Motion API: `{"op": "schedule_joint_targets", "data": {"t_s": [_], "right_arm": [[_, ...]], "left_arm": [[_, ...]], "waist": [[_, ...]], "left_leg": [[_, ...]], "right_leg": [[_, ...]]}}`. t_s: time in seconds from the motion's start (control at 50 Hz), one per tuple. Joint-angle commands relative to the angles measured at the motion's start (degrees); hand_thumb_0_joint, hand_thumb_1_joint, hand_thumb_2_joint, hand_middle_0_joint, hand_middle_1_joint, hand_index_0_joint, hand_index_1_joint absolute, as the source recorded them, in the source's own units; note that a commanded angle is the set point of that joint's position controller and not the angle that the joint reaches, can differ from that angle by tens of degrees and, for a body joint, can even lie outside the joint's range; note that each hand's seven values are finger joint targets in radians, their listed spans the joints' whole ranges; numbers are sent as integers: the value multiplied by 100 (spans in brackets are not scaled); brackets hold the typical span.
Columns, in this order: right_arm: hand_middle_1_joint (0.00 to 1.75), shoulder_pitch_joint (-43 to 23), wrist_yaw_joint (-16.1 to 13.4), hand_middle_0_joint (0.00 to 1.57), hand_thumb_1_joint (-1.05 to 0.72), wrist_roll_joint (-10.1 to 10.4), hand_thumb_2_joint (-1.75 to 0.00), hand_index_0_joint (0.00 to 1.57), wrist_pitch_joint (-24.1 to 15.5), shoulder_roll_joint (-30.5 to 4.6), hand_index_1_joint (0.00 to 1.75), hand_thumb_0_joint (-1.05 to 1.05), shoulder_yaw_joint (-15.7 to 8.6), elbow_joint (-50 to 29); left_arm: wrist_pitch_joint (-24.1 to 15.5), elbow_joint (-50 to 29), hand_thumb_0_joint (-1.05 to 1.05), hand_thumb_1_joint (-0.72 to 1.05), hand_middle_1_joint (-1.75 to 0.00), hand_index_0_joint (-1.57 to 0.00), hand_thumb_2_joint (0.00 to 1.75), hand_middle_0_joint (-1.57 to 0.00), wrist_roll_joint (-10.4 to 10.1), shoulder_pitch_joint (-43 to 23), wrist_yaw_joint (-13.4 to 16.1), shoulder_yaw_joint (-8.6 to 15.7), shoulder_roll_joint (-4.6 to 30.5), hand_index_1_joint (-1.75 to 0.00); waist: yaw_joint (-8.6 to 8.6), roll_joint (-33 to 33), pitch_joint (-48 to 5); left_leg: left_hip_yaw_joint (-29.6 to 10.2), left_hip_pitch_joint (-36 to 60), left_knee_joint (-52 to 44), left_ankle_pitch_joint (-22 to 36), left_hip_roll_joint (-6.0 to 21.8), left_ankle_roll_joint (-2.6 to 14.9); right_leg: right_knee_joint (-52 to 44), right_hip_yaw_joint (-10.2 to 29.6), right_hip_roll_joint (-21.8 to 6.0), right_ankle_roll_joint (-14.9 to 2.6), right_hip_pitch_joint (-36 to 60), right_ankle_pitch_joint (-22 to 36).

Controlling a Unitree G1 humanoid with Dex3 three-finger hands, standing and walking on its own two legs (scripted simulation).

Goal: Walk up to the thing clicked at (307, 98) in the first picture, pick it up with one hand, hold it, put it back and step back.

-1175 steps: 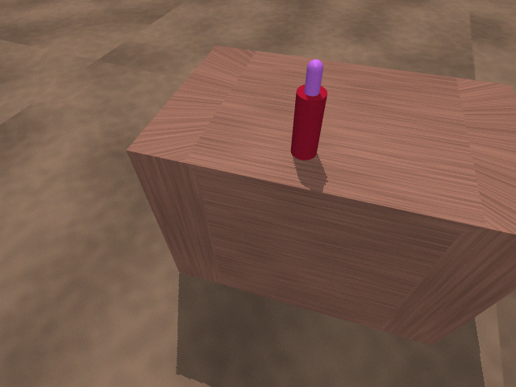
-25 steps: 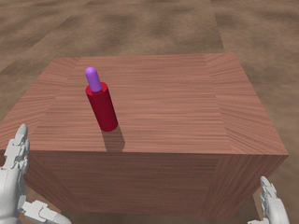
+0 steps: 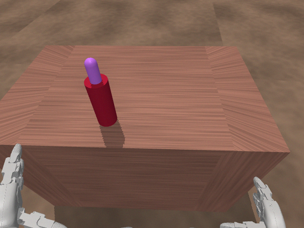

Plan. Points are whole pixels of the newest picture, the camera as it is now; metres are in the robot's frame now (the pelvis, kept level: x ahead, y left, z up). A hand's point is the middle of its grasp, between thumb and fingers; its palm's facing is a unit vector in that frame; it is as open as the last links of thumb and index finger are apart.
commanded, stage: home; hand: left
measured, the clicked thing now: (100, 93) +0.47 +0.19 +0.09
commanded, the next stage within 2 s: none
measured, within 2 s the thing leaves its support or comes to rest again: neither
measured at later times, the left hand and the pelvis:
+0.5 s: hand (97, 203) +0.20 +0.17 -0.06, palm faces +0.08 -0.98 -0.19, open 17.5 cm; pelvis +0.02 +0.00 -0.01, yaw -1 degrees
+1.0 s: hand (97, 202) +0.20 +0.17 -0.06, palm faces +0.08 -0.97 -0.22, open 17.6 cm; pelvis +0.02 +0.00 -0.02, yaw -1 degrees
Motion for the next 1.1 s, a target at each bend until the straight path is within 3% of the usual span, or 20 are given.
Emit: {"op": "schedule_joint_targets", "data": {"t_s": [0.0, 0.02, 0.04, 0.16, 0.18, 0.2, 0.22, 0.24, 0.28, 0.32, 0.38, 0.44, 0.46, 0.54, 0.62, 0.76, 0.9, 0.96, 1.02, 1.08], "right_arm": [[20, -410, 76, 14, -29, -43, -55, 14, -345, 29, 20, 0, 510, -844], [21, -367, 49, 15, -36, -66, -59, 15, -335, -116, 21, 0, 384, -795], [23, -372, -2, 16, -44, -91, -67, 16, -325, -619, 23, 0, -58, -920], [29, -267, -102, 20, -85, -148, -88, 20, -231, -1052, 29, 0, -474, -1296], [30, -196, -69, 20, -89, -148, -90, 20, -207, -727, 30, 0, -125, -1192], [30, -302, -73, 20, -89, -143, -90, 20, -189, -650, 30, 0, -51, -1337], [30, -237, -37, 20, -90, -130, -90, 20, -140, -327, 30, 0, 321, -1252], [30, -273, -45, 20, -90, -118, -90, 20, -103, -302, 30, 0, 370, -1310], [30, -303, -39, 20, -90, -141, -90, 20, -37, -100, 30, 0, 606, -1430], [30, -163, -52, 20, -90, -162, -90, 20, 28, -30, 30, 0, 687, -1400], [30, -84, -104, 20, -89, -203, -90, 20, 150, -492, 30, 0, 245, -1479], [30, -196, -105, 20, -90, -188, -90, 20, 264, -541, 30, 0, 180, -1539], [30, -229, -105, 20, -89, -181, -90, 20, 287, -560, 30, 0, 132, -1622], [30, -265, -75, 20, -90, -144, -90, 20, 377, -487, 30, 0, 241, -1871], [30, -134, -78, 20, -89, -123, -90, 20, 468, -429, 30, 0, 314, -2173], [30, 284, -98, 20, -89, -120, -90, 20, 625, -469, 30, 0, 204, -2050], [30, -68, -69, 20, -90, -122, -90, 20, 685, -387, 30, 0, 350, -2229], [30, -230, -74, 20, -90, -106, -90, 20, 709, -448, 30, 0, 323, -2492], [30, 171, -97, 20, -90, -116, -90, 20, 779, -547, 30, 0, 158, -2410], [30, 254, -92, 20, -90, -125, -90, 20, 849, -521, 30, 0, 178, -2391]], "left_arm": [[-281, -891, 0, -52, -6, -5, 8, -5, 23, -255, 20, -168, 365, -6], [-236, -540, 0, -50, -7, -6, 9, -5, 52, -205, 20, -215, 307, -6], [-155, -165, 0, -51, -6, -5, 8, -5, 60, 73, 9, -292, 259, -6], [132, 11, 0, -60, -4, -4, 2, -4, 161, -443, 87, -605, 274, -4], [199, 222, 0, -61, -4, -4, 2, -4, 178, -474, 81, -829, 80, -4], [253, 251, 0, -61, -4, -4, 1, -4, 189, -585, 110, -875, 79, -4], [330, 659, 0, -60, -5, -4, 3, -4, 212, -491, 112, -1048, -104, -4], [305, 149, 0, -58, -5, -5, 4, -5, 210, -951, 141, -1058, 84, -5], [432, 906, 0, -58, -5, -5, 4, -5, 262, -654, 143, -1316, -231, -5], [422, 357, 0, -56, -5, -5, 5, -5, 256, -1066, 194, -1175, 43, -5], [605, 698, 0, -55, -5, -5, 5, -5, 238, -581, 259, -966, 218, -5], [722, 587, 0, -61, -4, -4, 2, -4, 190, -431, 285, -923, 236, -4], [776, 594, 0, -61, -4, -4, 2, -4, 182, -396, 272, -1066, 114, -4], [859, 767, 0, -61, -4, -4, 2, -4, 170, -385, 219, -1422, -249, -4], [851, 568, 0, -57, -5, -5, 4, -5, 205, -604, 206, -1373, -148, -5], [922, 195, 0, -59, -4, -4, 3, -5, 210, -706, 238, -1049, 170, -5], [982, 168, 0, -60, -4, -4, 3, -4, 193, -555, 257, -1351, -80, -4], [963, 124, 0, -59, -4, -4, 3, -4, 180, -538, 269, -1266, -18, -4], [974, 307, 0, -59, -4, -4, 3, -4, 193, -349, 258, -1115, 76, -4], [993, 362, 0, -61, -4, -4, 2, -4, 197, -345, 244, -1264, -78, -4]], "waist": [[23, 446, 18], [-67, 225, -27], [-138, 29, -120], [-387, -143, -876], [-336, -206, -712], [-304, -153, -799], [-246, -174, -604], [-217, 77, -672], [-202, -28, -637], [-141, 482, -890], [-101, 524, -936], [-51, 543, -767], [-104, 416, -780], [-221, -265, -497], [-263, -501, -912], [-213, 222, -1155], [-164, 271, -719], [-135, 14, -713], [-216, -269, -905], [-256, -261, -888]], "left_leg": [[389, -249, -935, 171, -171, 215], [368, -194, -881, 199, -143, 214], [339, -166, -855, 268, -120, 211], [317, 194, -570, 839, -105, 195], [292, 91, -535, 829, -88, 192], [294, 46, -487, 925, -86, 181], [307, -102, -471, 811, -88, 178], [321, -154, -492, 674, -91, 175], [330, -298, -494, 509, -90, 168], [391, -227, -467, 560, -113, 139], [459, -244, -368, 810, -131, 115], [470, -333, -370, 717, -125, 110], [470, -337, -340, 716, -115, 124], [399, -471, -332, 475, -70, 173], [419, -339, -163, 995, -74, 207], [479, -165, -123, 1258, -95, 138], [393, -517, -229, 708, -58, 128], [406, -643, -220, 398, -81, 171], [453, -592, -45, 667, -98, 201], [458, -523, -60, 740, -80, 183]], "right_leg": [[-803, -440, 252, -178, -26, 231], [-762, -461, 275, -173, -116, 227], [-727, -470, 289, -172, -79, 274], [-496, -450, 306, -159, -80, 831], [-465, -462, 305, -159, -137, 788], [-406, -451, 289, -162, -107, 864], [-407, -433, 274, -174, -185, 736], [-417, -418, 245, -187, -196, 637], [-386, -414, 246, -194, -212, 470], [-342, -373, 226, -217, -151, 572], [-326, -332, 215, -216, -66, 812], [-369, -321, 230, -230, -115, 704], [-385, -318, 237, -215, -140, 714], [-404, -392, 290, -178, -384, 468], [-245, -382, 288, -141, -216, 1030], [-87, -321, 267, -190, -219, 1280], [-96, -375, 277, -226, -459, 671], [-200, -358, 273, -208, -471, 402], [-172, -309, 250, -162, -381, 723], [-111, -331, 287, -164, -469, 786]]}}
